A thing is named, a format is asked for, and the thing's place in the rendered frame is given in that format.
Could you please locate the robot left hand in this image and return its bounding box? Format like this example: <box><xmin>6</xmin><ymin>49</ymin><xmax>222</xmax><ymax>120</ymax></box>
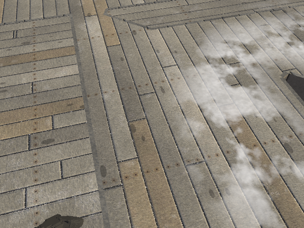
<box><xmin>34</xmin><ymin>214</ymin><xmax>84</xmax><ymax>228</ymax></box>

